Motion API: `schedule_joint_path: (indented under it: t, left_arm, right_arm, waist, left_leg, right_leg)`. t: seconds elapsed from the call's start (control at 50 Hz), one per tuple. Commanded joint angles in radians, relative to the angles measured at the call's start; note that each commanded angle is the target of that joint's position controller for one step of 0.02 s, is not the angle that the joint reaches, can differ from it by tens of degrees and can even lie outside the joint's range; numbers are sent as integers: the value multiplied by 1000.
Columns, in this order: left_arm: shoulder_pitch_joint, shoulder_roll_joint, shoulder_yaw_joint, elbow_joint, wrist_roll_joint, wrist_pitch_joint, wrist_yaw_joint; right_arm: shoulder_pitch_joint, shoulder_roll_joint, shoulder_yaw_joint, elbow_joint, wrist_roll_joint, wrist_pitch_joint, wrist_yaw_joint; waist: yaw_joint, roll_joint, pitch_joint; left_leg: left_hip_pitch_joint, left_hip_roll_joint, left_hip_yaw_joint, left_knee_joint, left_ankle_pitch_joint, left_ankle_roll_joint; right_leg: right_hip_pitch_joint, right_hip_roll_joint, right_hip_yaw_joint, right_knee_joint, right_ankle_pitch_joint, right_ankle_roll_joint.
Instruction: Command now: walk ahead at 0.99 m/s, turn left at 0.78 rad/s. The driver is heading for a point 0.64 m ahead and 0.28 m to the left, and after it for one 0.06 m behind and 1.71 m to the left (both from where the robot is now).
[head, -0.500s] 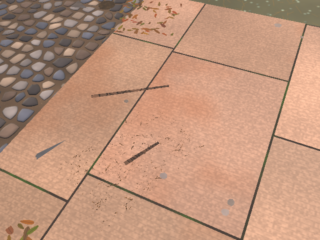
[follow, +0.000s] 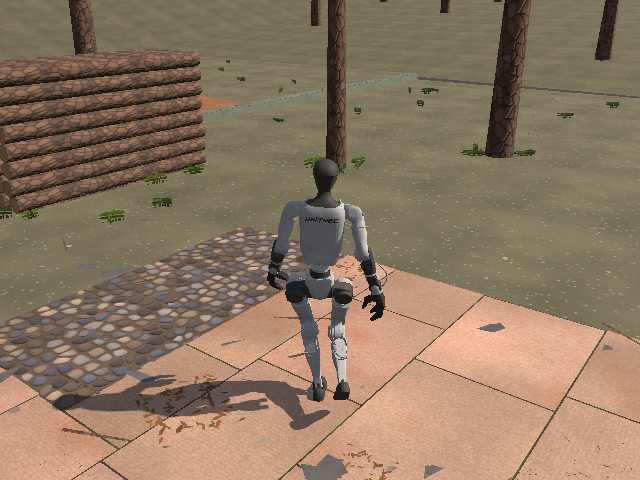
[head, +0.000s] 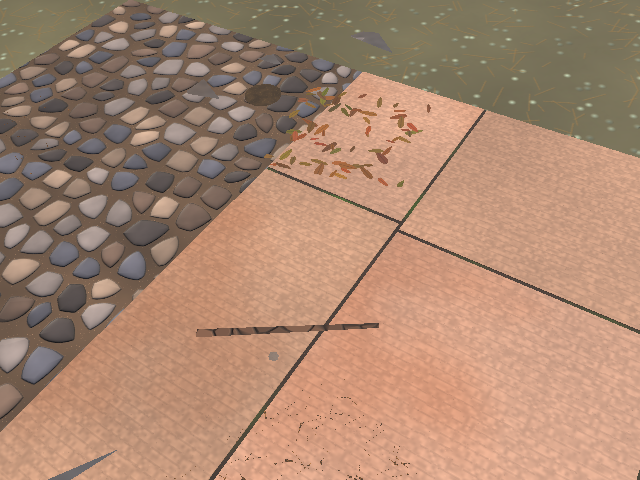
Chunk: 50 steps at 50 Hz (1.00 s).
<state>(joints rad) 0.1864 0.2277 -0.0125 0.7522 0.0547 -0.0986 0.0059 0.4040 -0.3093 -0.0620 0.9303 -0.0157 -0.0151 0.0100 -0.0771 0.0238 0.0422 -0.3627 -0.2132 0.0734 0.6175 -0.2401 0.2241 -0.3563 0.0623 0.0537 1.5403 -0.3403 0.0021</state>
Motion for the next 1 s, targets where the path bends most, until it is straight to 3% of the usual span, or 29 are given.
schedule_joint_path:
  t: [0.02, 0.06, 0.1, 0.14, 0.2, 0.24, 0.26, 0.28, 0.3, 0.32, 0.34, 0.36, 0.38, 0.44, 0.48, 0.54, 0.6, 0.64, 0.68, 0.7, 0.72, 0.74, 0.76, 0.78, 0.8, 0.84, 0.88, 0.92, 1.0]
  left_arm:
    - [-21, 134, 2, -146, 38, -9, -14]
    - [-96, 124, -11, -178, 31, 26, -18]
    - [-204, 101, -25, -222, -1, 27, -27]
    - [-275, 69, -35, -244, -29, 27, -28]
    - [-294, 98, -23, -252, -34, 19, -19]
    - [-208, 154, 3, -227, -30, 5, -5]
    - [-60, 198, 26, -190, -29, -3, 5]
    - [162, 256, 56, -143, -18, -12, 21]
    - [374, 343, 89, -111, 19, -13, 38]
    - [273, 414, 109, -107, 20, 0, 27]
    - [152, 281, 96, -134, 15, 10, 21]
    - [107, 192, 76, -133, 5, 15, 16]
    - [111, 159, 68, -108, 8, 17, 11]
    - [212, 89, 51, 2, -17, -4, 0]
    - [206, 90, 53, 23, -32, -20, -12]
    - [159, 134, 61, 36, -27, -38, -7]
    - [224, 165, 65, 74, -25, -35, 0]
    - [277, 223, 77, 79, -25, -25, 15]
    - [260, 288, 94, 68, -21, 4, 34]
    - [210, 307, 100, 46, -19, 18, 36]
    - [180, 294, 100, 29, -13, 29, 25]
    - [164, 188, 81, -9, -3, 25, 5]
    - [227, 182, 71, -128, -33, 12, 11]
    - [125, 215, 63, -150, -34, -11, 11]
    - [109, 210, 57, -149, -38, -20, 10]
    - [123, 206, 58, -128, -9, 12, 13]
    - [130, 191, 58, -134, 7, 59, 14]
    - [75, 147, 44, -162, -7, 67, 13]
    - [21, 111, 23, -169, -35, 67, 15]
  right_arm:
    - [-18, -101, -18, -76, -6, -40, -16]
    - [-29, -109, -16, -81, 2, -71, -11]
    - [-15, -129, -31, -88, 7, -83, -7]
    - [15, -137, -43, -87, 23, -83, 4]
    - [58, -159, -62, -91, 18, -73, 11]
    - [54, -182, -72, -99, 9, -70, 4]
    - [21, -210, -78, -106, 5, -72, 8]
    - [-39, -201, -76, -127, 6, -83, 10]
    - [-75, -55, -39, -180, 19, -98, 3]
    - [13, 3, -7, -255, 54, -94, 8]
    - [-62, -71, -10, -215, 24, -67, -5]
    - [-137, -87, -15, -219, 3, -57, 4]
    - [-183, -81, -16, -225, -7, -47, 18]
    - [-257, -10, 5, -289, -22, -8, 55]
    - [-317, 3, 20, -342, -23, 5, 66]
    - [-399, -15, 34, -397, -19, 11, 81]
    - [-504, -14, 49, -413, -19, 10, 98]
    - [-483, -30, 47, -396, -19, 7, 95]
    - [-294, -85, 25, -339, -19, 2, 79]
    - [-90, -128, 1, -277, -19, -1, 65]
    - [78, -172, -32, -208, -11, -6, 40]
    - [3, -244, -61, -204, 15, 5, 9]
    - [-31, -346, -78, -267, -25, 18, 7]
    - [6, -301, -81, -280, -16, 20, -10]
    - [-41, -251, -71, -254, -5, 12, -22]
    - [-143, -186, -47, -258, 6, -6, -31]
    - [-173, -158, -32, -255, 15, -22, -21]
    - [-184, -181, -44, -245, 2, -30, -13]
    - [-142, -139, -46, -221, 10, -10, -5]
  waist:
    - [132, -176, 73]
    - [136, -160, 127]
    - [85, -81, 112]
    - [18, -24, 72]
    - [-32, 33, 9]
    - [8, 40, -74]
    - [98, 16, -171]
    - [222, 6, -282]
    - [283, -185, -426]
    - [150, -500, -503]
    - [151, -282, -320]
    - [158, -148, -193]
    - [150, -74, -130]
    - [111, -139, -56]
    - [86, -126, -34]
    - [49, -119, 30]
    - [75, -57, 103]
    - [53, -97, 48]
    - [-63, -139, -69]
    - [-156, -149, -152]
    - [-208, -82, -214]
    - [-98, 165, -144]
    - [-27, 182, -347]
    - [-71, -2, -344]
    - [-4, -70, -156]
    - [109, -149, 3]
    - [153, -145, 8]
    - [153, -114, -34]
    - [90, 1, -132]
  left_leg:
    - [91, 348, -731, -471, -277, 170]
    - [-144, 257, -576, -517, -169, 143]
    - [-209, 202, -471, -517, 5, 108]
    - [-139, 174, -433, -486, 114, 53]
    - [98, 200, -464, -376, 306, 9]
    - [209, 213, -483, -205, 496, -33]
    - [207, 187, -451, -15, 574, -59]
    - [63, 152, -418, 244, 482, -79]
    - [-161, 90, -317, 586, -24, -82]
    - [-398, 78, -220, 792, -259, -100]
    - [-499, 179, -190, 852, -144, -93]
    - [-499, 216, -158, 801, -65, -101]
    - [-471, 246, -151, 762, -38, -111]
    - [-490, 297, -143, 741, -24, -118]
    - [-493, 300, -117, 692, 36, -118]
    - [-443, 301, -71, 510, 179, -116]
    - [-319, 239, 80, 250, 228, -76]
    - [-179, 160, 149, 181, 196, -43]
    - [50, 101, 132, 151, 117, -10]
    - [274, 90, 82, 122, 91, 25]
    - [548, 106, -10, 27, 77, 61]
    - [658, 256, -255, 5, 214, 90]
    - [909, 480, -744, -96, 426, 311]
    - [847, 500, -830, -236, 370, 303]
    - [639, 475, -744, -284, 449, 263]
    - [300, 386, -548, -293, 708, 189]
    - [86, 308, -433, -303, 858, 143]
    - [-1, 214, -355, -251, 952, 91]
    - [-7, 109, -304, -130, 758, -48]
  right_leg:
    - [-400, -116, 86, -122, -10, 21]
    - [-254, -166, 17, -377, 65, 62]
    - [-115, -179, -20, -635, 227, 78]
    - [-29, -148, -45, -824, 394, 70]
    - [-22, -94, -47, -987, 408, 53]
    - [94, -50, -35, -1059, 290, 35]
    - [261, -43, -38, -1068, 224, 17]
    - [519, -129, 20, -1006, 121, -9]
    - [770, -411, 336, -1054, -288, -45]
    - [815, -587, 889, -1285, -452, -142]
    - [678, -525, 779, -1291, -571, -146]
    - [548, -466, 553, -1271, -384, -125]
    - [455, -419, 397, -1269, -162, -105]
    - [370, -349, 131, -1277, 195, -56]
    - [322, -339, 7, -1313, 367, -42]
    - [248, -312, -149, -1395, 467, -37]
    - [269, -254, -301, -1419, 743, 2]
    - [350, -269, -332, -1296, 1217, 19]
    - [372, -312, -320, -1005, 1455, 22]
    - [290, -334, -293, -758, 1455, 8]
    - [96, -287, -290, -417, 1046, -2]
    - [-223, -84, -282, -32, -70, 24]
    - [-506, -41, -88, 227, -204, 64]
    - [-564, -81, 23, 166, -119, 62]
    - [-541, -123, 29, 36, -83, 57]
    - [-376, -173, 17, -140, -110, 80]
    - [-215, -187, -4, -331, -115, 106]
    - [-111, -146, -45, -514, 13, 97]
    - [91, -38, -90, -833, 348, 43]
